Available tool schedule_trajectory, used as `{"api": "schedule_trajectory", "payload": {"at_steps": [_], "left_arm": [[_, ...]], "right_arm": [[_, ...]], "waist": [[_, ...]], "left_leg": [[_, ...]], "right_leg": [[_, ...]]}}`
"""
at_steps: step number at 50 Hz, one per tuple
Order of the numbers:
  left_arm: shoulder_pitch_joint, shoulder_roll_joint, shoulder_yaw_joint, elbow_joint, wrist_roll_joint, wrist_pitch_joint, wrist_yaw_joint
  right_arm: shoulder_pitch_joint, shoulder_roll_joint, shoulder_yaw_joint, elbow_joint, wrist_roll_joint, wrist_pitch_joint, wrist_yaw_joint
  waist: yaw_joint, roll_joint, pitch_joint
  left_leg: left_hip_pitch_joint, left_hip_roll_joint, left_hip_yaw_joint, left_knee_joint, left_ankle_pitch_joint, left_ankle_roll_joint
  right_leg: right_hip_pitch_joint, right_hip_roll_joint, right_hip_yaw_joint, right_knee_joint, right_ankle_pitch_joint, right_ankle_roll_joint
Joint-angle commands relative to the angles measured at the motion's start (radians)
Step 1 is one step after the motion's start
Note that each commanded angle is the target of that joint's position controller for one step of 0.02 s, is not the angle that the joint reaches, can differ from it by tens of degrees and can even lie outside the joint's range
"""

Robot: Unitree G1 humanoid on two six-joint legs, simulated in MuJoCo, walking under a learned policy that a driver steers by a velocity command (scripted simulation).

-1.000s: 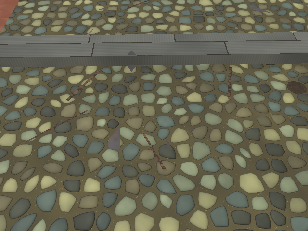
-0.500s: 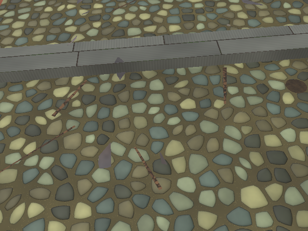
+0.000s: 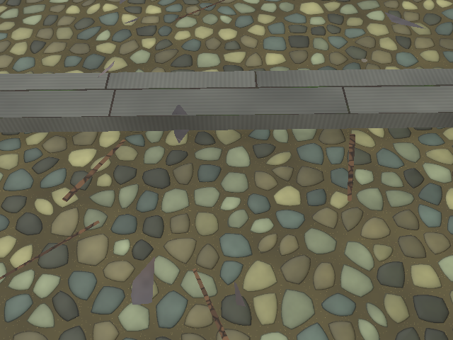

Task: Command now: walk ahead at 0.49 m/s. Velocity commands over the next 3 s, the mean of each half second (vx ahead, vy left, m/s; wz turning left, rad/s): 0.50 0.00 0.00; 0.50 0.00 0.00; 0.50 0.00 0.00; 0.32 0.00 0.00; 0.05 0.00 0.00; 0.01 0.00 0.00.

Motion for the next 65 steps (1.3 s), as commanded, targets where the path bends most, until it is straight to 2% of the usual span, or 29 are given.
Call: {"api": "schedule_trajectory", "payload": {"at_steps": [1,2,4,6,8,15,20,23,25,26,27,28,29,30,31,33,35,37,44,50,53,55,56,57,58,59,60,62,65], "left_arm": [[0.047,0.125,0.030,-0.072,-0.001,-0.008,-0.007],[-0.053,0.153,0.037,-0.110,0.006,-0.011,-0.010],[-0.127,0.136,0.041,-0.120,0.014,-0.007,-0.020],[-0.095,0.082,0.031,-0.109,0.027,0.018,-0.031],[-0.122,0.067,0.030,-0.119,0.028,0.031,-0.039],[-0.437,0.078,0.026,-0.215,0.013,0.039,-0.046],[-0.582,0.077,0.020,-0.255,0.010,0.035,-0.045],[-0.608,0.089,0.025,-0.274,0.010,0.024,-0.044],[-0.501,0.107,0.036,-0.245,0.011,0.014,-0.035],[-0.362,0.123,0.048,-0.198,0.013,0.006,-0.027],[-0.183,0.163,0.067,-0.139,0.028,-0.005,-0.016],[-0.021,0.264,0.094,-0.116,0.056,-0.011,-0.004],[-0.018,0.281,0.104,-0.105,0.033,0.005,-0.016],[-0.123,0.228,0.094,-0.116,0.005,0.012,-0.024],[-0.212,0.170,0.079,-0.128,-0.001,0.007,-0.028],[-0.252,0.094,0.057,-0.109,0.003,-0.009,-0.027],[-0.210,0.078,0.049,-0.077,0.003,-0.023,-0.022],[-0.164,0.106,0.053,-0.052,-0.002,-0.033,-0.021],[-0.042,0.117,0.044,-0.013,-0.001,-0.033,-0.018],[0.042,0.129,0.045,0.028,0.014,-0.025,-0.001],[0.003,0.147,0.051,0.033,0.018,-0.021,0.005],[-0.026,0.149,0.050,0.028,0.011,-0.016,0.001],[-0.016,0.099,0.034,-0.011,-0.012,-0.019,-0.006],[0.078,0.052,0.032,-0.008,-0.031,-0.017,-0.012],[-0.019,0.134,0.055,-0.013,-0.003,-0.012,-0.010],[-0.099,0.122,0.055,-0.042,0.001,-0.017,-0.016],[-0.135,0.102,0.053,-0.045,0.004,-0.017,-0.018],[-0.114,0.068,0.050,-0.036,0.027,0.006,-0.028],[-0.151,0.057,0.053,-0.052,0.031,0.029,-0.040]], "right_arm": [[0.433,-0.225,-0.078,0.094,0.015,0.007,-0.005],[0.299,-0.178,-0.066,0.071,0.029,0.005,-0.001],[0.236,-0.090,-0.043,0.078,0.020,-0.014,0.004],[0.269,-0.063,-0.031,0.113,0.020,-0.034,-0.002],[0.318,-0.087,-0.033,0.143,0.024,-0.050,-0.002],[0.458,-0.105,-0.025,0.188,0.029,-0.047,-0.002],[0.544,-0.108,-0.018,0.219,0.016,-0.041,-0.015],[0.544,-0.125,-0.022,0.232,0.006,-0.037,-0.026],[0.502,-0.140,-0.026,0.231,0.006,-0.036,-0.030],[0.485,-0.148,-0.027,0.232,0.009,-0.033,-0.029],[0.468,-0.142,-0.024,0.222,0.017,-0.034,-0.027],[0.490,-0.077,-0.006,0.180,0.040,-0.038,-0.020],[0.572,-0.067,-0.015,0.193,0.056,-0.037,-0.015],[0.490,-0.136,-0.034,0.182,0.029,-0.033,-0.019],[0.404,-0.118,-0.032,0.155,0.023,-0.037,-0.013],[0.363,-0.083,-0.033,0.143,0.006,-0.023,-0.005],[0.391,-0.047,-0.029,0.154,-0.006,0.001,0.009],[0.350,-0.046,-0.031,0.137,-0.007,0.013,0.017],[0.036,-0.048,-0.019,0.032,0.010,0.016,0.022],[-0.102,-0.064,-0.018,-0.020,0.012,0.005,0.018],[-0.014,-0.083,-0.030,-0.001,0.012,-0.010,0.012],[0.279,-0.127,-0.057,0.098,-0.001,-0.027,-0.006],[0.448,-0.216,-0.083,0.126,-0.030,-0.034,-0.019],[0.472,-0.271,-0.098,0.133,-0.024,-0.024,-0.010],[0.382,-0.219,-0.089,0.126,0.014,-0.015,-0.002],[0.278,-0.162,-0.073,0.109,0.024,-0.018,0.001],[0.229,-0.112,-0.059,0.105,0.021,-0.026,0.005],[0.233,-0.056,-0.040,0.132,0.023,-0.037,-0.002],[0.313,-0.087,-0.042,0.170,0.028,-0.054,-0.008]], "waist": [[-0.150,0.086,-0.320],[-0.098,0.038,-0.134],[-0.045,-0.036,-0.006],[0.000,-0.016,-0.008],[0.008,0.003,0.000],[-0.069,0.037,0.032],[-0.117,0.058,0.035],[-0.103,0.065,0.041],[-0.042,0.077,-0.006],[0.017,0.068,-0.074],[0.088,0.045,-0.171],[0.118,-0.093,-0.317],[0.078,-0.238,-0.418],[0.041,-0.091,-0.262],[0.017,-0.052,-0.139],[-0.045,-0.039,-0.041],[-0.072,-0.055,-0.045],[-0.082,-0.057,-0.031],[-0.017,-0.065,0.026],[0.016,-0.075,0.046],[-0.039,-0.083,0.002],[-0.155,-0.049,-0.152],[-0.195,0.066,-0.284],[-0.151,0.231,-0.374],[-0.126,0.077,-0.263],[-0.089,0.049,-0.131],[-0.061,0.015,-0.074],[-0.011,0.037,-0.049],[0.004,0.043,-0.040]], "left_leg": [[0.741,0.451,-0.855,-0.243,-0.244,0.259],[0.569,0.421,-0.706,-0.320,-0.355,0.220],[0.338,0.344,-0.529,-0.388,-0.179,0.156],[0.235,0.289,-0.404,-0.416,-0.048,0.114],[0.218,0.264,-0.330,-0.433,0.043,0.107],[0.337,0.209,-0.206,-0.446,0.242,0.031],[0.505,0.239,-0.197,-0.391,0.362,0.035],[0.590,0.283,-0.201,-0.332,0.478,0.049],[0.581,0.283,-0.175,-0.209,0.719,0.026],[0.560,0.263,-0.155,-0.062,0.792,0.011],[0.427,0.227,-0.126,0.142,0.665,-0.008],[0.145,0.144,-0.072,0.481,0.253,-0.041],[-0.099,-0.017,-0.101,0.770,-0.393,-0.061],[-0.189,0.058,-0.183,0.806,-0.321,-0.047],[-0.194,0.093,-0.181,0.764,-0.236,-0.048],[-0.112,0.149,-0.176,0.645,-0.168,-0.060],[-0.056,0.151,-0.156,0.604,-0.147,-0.078],[-0.097,0.160,-0.136,0.563,-0.108,-0.092],[-0.189,0.161,-0.071,0.228,0.117,-0.124],[-0.200,0.127,-0.055,0.059,0.072,-0.084],[-0.030,0.071,-0.031,-0.014,-0.040,-0.038],[0.346,0.051,-0.038,-0.092,-0.011,0.014],[0.644,0.292,-0.325,-0.106,-0.113,0.088],[0.802,0.514,-0.771,-0.232,-0.129,0.214],[0.695,0.452,-0.726,-0.274,-0.204,0.175],[0.537,0.420,-0.575,-0.308,-0.168,0.141],[0.424,0.373,-0.479,-0.346,-0.071,0.107],[0.308,0.303,-0.347,-0.381,0.054,0.061],[0.293,0.278,-0.271,-0.405,0.171,0.062]], "right_leg": [[-0.672,-0.007,0.081,0.831,-0.020,-0.011],[-0.731,-0.081,0.088,0.776,0.099,-0.023],[-0.658,-0.136,0.077,0.672,0.172,-0.021],[-0.561,-0.166,0.069,0.587,0.183,0.004],[-0.579,-0.182,0.042,0.528,0.212,0.023],[-0.732,-0.199,-0.038,0.195,0.468,0.067],[-0.746,-0.156,-0.065,0.031,0.472,0.054],[-0.722,-0.135,-0.066,-0.034,0.377,0.021],[-0.548,-0.083,-0.084,-0.088,0.297,-0.016],[-0.388,-0.050,-0.096,-0.142,0.309,-0.040],[-0.135,-0.094,-0.048,-0.166,0.337,-0.075],[0.163,-0.369,0.283,-0.178,0.236,-0.154],[0.284,-0.535,0.696,-0.313,0.231,-0.272],[0.158,-0.480,0.589,-0.343,0.185,-0.238],[0.008,-0.443,0.453,-0.380,0.224,-0.212],[-0.185,-0.352,0.283,-0.436,0.371,-0.143],[-0.237,-0.314,0.205,-0.458,0.466,-0.124],[-0.241,-0.298,0.156,-0.478,0.521,-0.126],[-0.176,-0.259,0.071,-0.515,0.623,-0.096],[0.020,-0.317,0.069,-0.457,0.730,-0.110],[0.043,-0.322,0.037,-0.316,1.006,-0.084],[-0.073,-0.263,-0.013,0.018,1.027,-0.052],[-0.346,-0.194,-0.059,0.338,0.678,-0.021],[-0.638,-0.014,-0.053,0.653,-0.076,0.002],[-0.720,-0.080,0.064,0.701,-0.006,-0.016],[-0.729,-0.124,0.058,0.659,0.099,-0.016],[-0.685,-0.156,0.054,0.599,0.160,-0.013],[-0.593,-0.183,0.044,0.528,0.192,0.010],[-0.611,-0.188,0.015,0.472,0.233,0.035]]}}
